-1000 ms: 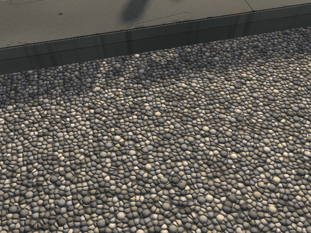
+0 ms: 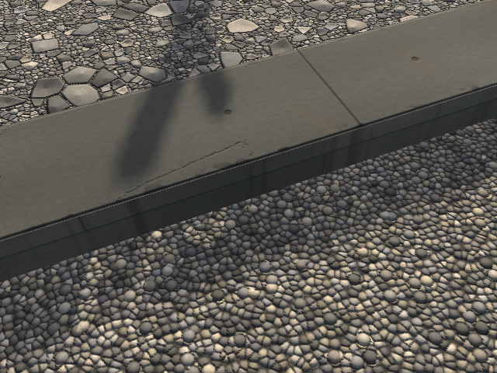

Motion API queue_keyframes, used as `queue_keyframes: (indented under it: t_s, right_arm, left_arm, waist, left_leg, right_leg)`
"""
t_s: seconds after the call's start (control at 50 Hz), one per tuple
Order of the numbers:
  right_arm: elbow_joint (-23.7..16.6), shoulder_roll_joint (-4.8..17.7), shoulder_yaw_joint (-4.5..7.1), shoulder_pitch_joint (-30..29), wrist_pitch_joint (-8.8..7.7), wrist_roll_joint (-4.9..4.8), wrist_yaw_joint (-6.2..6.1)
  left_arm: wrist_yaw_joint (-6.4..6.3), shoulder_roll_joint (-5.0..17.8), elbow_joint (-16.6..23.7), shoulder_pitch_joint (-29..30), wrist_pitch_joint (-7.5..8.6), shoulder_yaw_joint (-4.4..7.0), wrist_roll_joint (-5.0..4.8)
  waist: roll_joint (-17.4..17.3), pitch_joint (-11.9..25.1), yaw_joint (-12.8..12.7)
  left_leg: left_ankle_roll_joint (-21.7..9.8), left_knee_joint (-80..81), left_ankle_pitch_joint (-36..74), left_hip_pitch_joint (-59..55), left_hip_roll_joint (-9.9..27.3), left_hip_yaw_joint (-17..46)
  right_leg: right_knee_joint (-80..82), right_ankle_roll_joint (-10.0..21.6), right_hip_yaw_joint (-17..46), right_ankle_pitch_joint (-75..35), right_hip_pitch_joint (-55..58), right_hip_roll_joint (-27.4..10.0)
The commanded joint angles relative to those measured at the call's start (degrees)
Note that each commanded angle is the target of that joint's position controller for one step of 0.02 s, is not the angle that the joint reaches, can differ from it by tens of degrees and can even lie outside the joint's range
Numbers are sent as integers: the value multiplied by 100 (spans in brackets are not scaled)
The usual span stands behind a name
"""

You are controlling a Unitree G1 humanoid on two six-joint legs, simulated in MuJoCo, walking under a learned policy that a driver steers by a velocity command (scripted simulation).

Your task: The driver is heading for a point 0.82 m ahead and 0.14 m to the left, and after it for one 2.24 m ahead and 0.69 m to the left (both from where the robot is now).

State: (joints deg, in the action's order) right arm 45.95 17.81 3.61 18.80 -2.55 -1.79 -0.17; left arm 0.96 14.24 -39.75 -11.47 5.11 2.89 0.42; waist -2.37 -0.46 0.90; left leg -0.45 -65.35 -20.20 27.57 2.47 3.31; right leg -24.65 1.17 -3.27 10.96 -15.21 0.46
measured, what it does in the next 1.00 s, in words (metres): walks ahead: left foot, then right foot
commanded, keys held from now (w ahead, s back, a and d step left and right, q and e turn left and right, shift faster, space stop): w+q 0.50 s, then w+e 0.50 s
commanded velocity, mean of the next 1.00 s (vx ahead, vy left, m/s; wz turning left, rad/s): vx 0.50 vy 0.00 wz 0.22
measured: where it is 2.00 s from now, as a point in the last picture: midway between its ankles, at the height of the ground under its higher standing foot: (173, 176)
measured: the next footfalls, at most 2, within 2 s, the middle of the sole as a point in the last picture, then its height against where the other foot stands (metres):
left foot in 0.34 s outside the picture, level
right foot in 0.90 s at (234, 317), level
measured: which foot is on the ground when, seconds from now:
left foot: up 0.00-0.32, down 0.34-0.92, up 0.94-1.00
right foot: down 0.00-0.36, up 0.38-0.88, down 0.90-1.00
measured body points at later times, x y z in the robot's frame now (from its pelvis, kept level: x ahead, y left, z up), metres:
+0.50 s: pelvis +0.25 +0.10 -0.01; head +0.28 +0.12 +0.44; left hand +0.28 +0.39 -0.12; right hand +0.45 -0.14 -0.11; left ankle +0.28 +0.17 -0.74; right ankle +0.24 -0.08 -0.65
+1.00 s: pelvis +0.54 +0.13 -0.01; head +0.58 +0.12 +0.44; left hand +0.61 +0.43 -0.11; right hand +0.65 -0.12 -0.15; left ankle +0.37 +0.21 -0.65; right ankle +0.61 +0.08 -0.74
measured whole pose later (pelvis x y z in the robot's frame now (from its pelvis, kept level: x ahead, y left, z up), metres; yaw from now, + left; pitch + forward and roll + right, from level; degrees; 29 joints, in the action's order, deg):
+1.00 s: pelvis +0.54 +0.13 -0.01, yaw +11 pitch +1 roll +0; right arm 49.2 15.9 1.3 16.8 -4.4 1.9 0.2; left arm 1.9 17.2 -45.2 -11.5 2.6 3.2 1.0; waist -1.3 -3.3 0.7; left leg -2.1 -64.5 -20.9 15.6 -1.4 -0.3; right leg -30.5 5.5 -1.6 10.2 -21.1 4.5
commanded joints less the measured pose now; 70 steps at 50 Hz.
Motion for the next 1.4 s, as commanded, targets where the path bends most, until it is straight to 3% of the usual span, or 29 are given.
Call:
queue_keyframes:
  t_s: [0.02, 0.16, 0.26, 0.3, 0.34, 0.36, 0.38, 0.4, 0.42, 0.44, 0.46, 0.48, 0.54, 0.66, 0.78, 0.84, 0.88, 0.9, 0.92, 0.94, 0.98, 1.02, 1.12, 1.18, 1.2, 1.24, 1.3, 1.36, 1.4]
  right_arm:
    - [-506, 208, 84, -120, 38, 9, 26]
    - [-920, 29, -22, -1141, 44, 60, 215]
    - [-1283, 191, 14, -1754, 79, 60, 345]
    - [-1311, 385, 121, -1477, 115, 86, 351]
    - [-878, 953, 457, 175, 170, 52, 252]
    - [-773, 1583, 623, 704, 217, 7, 119]
    - [-1023, 1799, 569, 435, 113, 22, 160]
    - [-1045, 1255, 416, 407, 22, 49, 215]
    - [-994, 1035, 348, 252, -42, 76, 211]
    - [-752, 995, 340, -22, 75, 451, 112]
    - [-789, 847, 286, -207, 88, 400, 86]
    - [-805, 762, 242, -325, 77, 328, 99]
    - [-680, 694, 190, -259, -35, 266, 150]
    - [-225, 653, 133, 289, -144, 279, 171]
    - [128, 651, 109, 528, -212, 382, 31]
    - [235, 703, 90, 359, -234, 385, -34]
    - [286, 807, 82, 252, -203, 376, -57]
    - [220, 761, 32, 210, -208, 366, -88]
    - [-130, 377, -94, 471, -267, 190, -27]
    - [-83, 500, -55, 263, -286, 367, -19]
    - [-163, 525, -106, -253, -338, 370, 61]
    - [-202, 451, -142, -353, -222, 454, 51]
    - [-291, 261, -231, -562, 5, 491, 83]
    - [-452, 153, -297, -1209, -13, 473, 116]
    - [-370, -11, -355, -1097, -4, 420, 106]
    - [-409, 61, -364, -1347, -35, 365, 84]
    - [-475, 213, -301, -1413, -71, 424, 8]
    - [-148, 168, -263, -275, -99, 376, -73]
    - [520, 300, -97, 1565, -134, 324, -90]
  left_arm:
    - [-24, 587, 128, -49, 131, 199, 14]
    - [-134, 1021, -206, -247, 95, 352, -25]
    - [-145, 1292, -439, -528, -45, 453, -180]
    - [-166, 1479, -454, -491, -124, 503, -228]
    - [-202, 1353, -419, -495, -190, 433, -222]
    - [-196, 818, -219, -735, -147, 250, 25]
    - [-149, 502, 42, -832, 46, 86, 30]
    - [-77, 1066, 126, -166, 189, 208, -199]
    - [-54, 1067, 221, 103, 275, 191, -290]
    - [-33, 779, -4, -122, 60, 77, 263]
    - [-28, 725, -1, -278, -83, 71, 405]
    - [-15, 741, -82, -504, -213, 56, 424]
    - [28, 734, -175, -608, -394, 29, 259]
    - [141, 671, -49, 467, -355, -10, 150]
    - [269, 626, 95, 1030, -292, -25, 110]
    - [234, 604, 37, 759, -252, -16, 137]
    - [126, 760, -243, -269, -201, 77, 185]
    - [71, 1025, -502, -1242, -156, 189, 263]
    - [3, 1927, -536, -1940, -171, 468, 297]
    - [53, 1712, -604, -1644, -208, 415, 72]
    - [64, 1287, -477, -880, -258, 324, -20]
    - [18, 950, -525, -617, -261, 200, -38]
    - [-6, 1210, -613, -724, -177, 267, -42]
    - [-26, 1053, -712, -826, -174, 219, -58]
    - [-42, 958, -761, -899, -162, 194, 8]
    - [-60, 886, -820, -1030, -142, 151, 62]
    - [-178, 903, -846, -1091, -155, 119, 194]
    - [-212, 899, -822, -625, -157, 87, 189]
    - [-149, 992, -662, 250, -124, 118, -34]
  waist:
    - [858, -28, -74]
    - [532, -266, -308]
    - [535, -434, -408]
    - [701, -122, -155]
    - [495, 773, 703]
    - [-740, 1192, 638]
    - [-1384, 2107, 259]
    - [-516, 1822, 624]
    - [-403, 1089, 515]
    - [283, 429, 93]
    - [139, 248, -124]
    - [-20, 353, -244]
    - [-125, 412, -308]
    - [-114, -226, 179]
    - [-60, -595, 339]
    - [-94, -474, 145]
    - [-96, 234, -345]
    - [64, 808, -750]
    - [1459, 1565, -792]
    - [1442, 1699, -596]
    - [434, 474, -374]
    - [333, -30, -78]
    - [501, 17, -6]
    - [610, -75, -233]
    - [853, 159, -267]
    - [674, 98, -420]
    - [655, 96, -403]
    - [588, 485, 257]
    - [323, 678, 1360]
  left_leg:
    - [95, -50, 518, 1237, 492, 266]
    - [84, 1960, 2075, 1099, 437, -63]
    - [-257, 2741, 1580, 964, 269, -428]
    - [-496, 2822, 981, 270, -106, -784]
    - [-878, 3245, 1200, -2187, -624, -890]
    - [-1446, 3468, 1075, -3938, 619, 1240]
    - [-2412, 4599, -210, -4920, 1655, 4421]
    - [-2093, 4979, -483, -4748, 1609, 4121]
    - [-1876, 4962, -200, -4056, 1413, 3318]
    - [-1435, 4857, 1252, -2924, 1136, 2291]
    - [-1284, 4847, 2202, -2227, 822, 1793]
    - [-1271, 4879, 2686, -1861, 637, 1460]
    - [-1401, 5231, 2670, -1536, 528, 1109]
    - [-1216, 5871, 1745, -2323, 695, 786]
    - [-1006, 5849, 2280, -3103, 948, 171]
    - [-797, 5182, 4298, -3245, 957, -231]
    - [-614, 3481, 6237, -3274, 787, -574]
    - [-472, 2142, 5523, -2501, 645, -737]
    - [-139, -318, 3092, -444, -217, -1108]
    - [-133, -1123, -757, 682, -813, -308]
    - [-179, -841, 68, 923, -84, 75]
    - [-48, -81, 227, 464, 171, 1]
    - [355, 893, 583, 346, 136, -331]
    - [431, 2082, 1365, 335, 116, -508]
    - [395, 1964, 1379, 111, 55, -650]
    - [242, 2244, 1568, 31, 75, -695]
    - [-129, 1723, 744, 951, 103, -662]
    - [-566, 2456, 599, -697, -390, -814]
    - [-697, 4358, 2400, -2793, -464, -615]
  right_leg:
    - [1534, 960, 1276, -780, 882, -1576]
    - [1699, 860, -70, -1459, 1000, -1509]
    - [1341, 622, -482, -1894, 1712, -1747]
    - [514, 488, -699, -3702, 1893, -1719]
    - [-1808, 157, -1019, -4160, 1039, -1324]
    - [-3905, -191, -1053, -813, -972, -810]
    - [-5330, -361, 236, 2407, -2528, 201]
    - [-5548, -241, 893, 2056, -3136, -122]
    - [-5235, -100, 790, 1548, -3298, -338]
    - [-4529, -100, 582, 857, -2591, -720]
    - [-4154, -166, 547, 808, -2019, -785]
    - [-4084, -236, 490, 783, -1569, -782]
    - [-3658, -362, 322, 463, -1374, -747]
    - [-2091, -199, 347, -896, -2163, -824]
    - [-1135, 112, 308, -814, -2238, -446]
    - [-785, 380, -39, -299, -1519, -97]
    - [-439, 679, -308, -64, -258, 389]
    - [-305, 954, 210, -166, 1089, 81]
    - [-147, 1853, 2872, -151, 2893, -1559]
    - [664, 2029, 4587, -773, 3195, -2005]
    - [775, 1744, 3108, -805, 1864, -1635]
    - [1046, 1420, 2331, -1626, 904, -1151]
    - [1171, 1413, 1773, -2459, 496, -709]
    - [1225, 1127, 1456, -2459, 623, -494]
    - [1140, 1077, 1325, -2595, 763, -543]
    - [1116, 1012, 1267, -2904, 928, -668]
    - [723, 1162, 1543, -4141, 2165, -1207]
    - [-568, 869, 868, -6956, 1905, -1003]
    - [-2878, 599, 546, -5394, 670, -437]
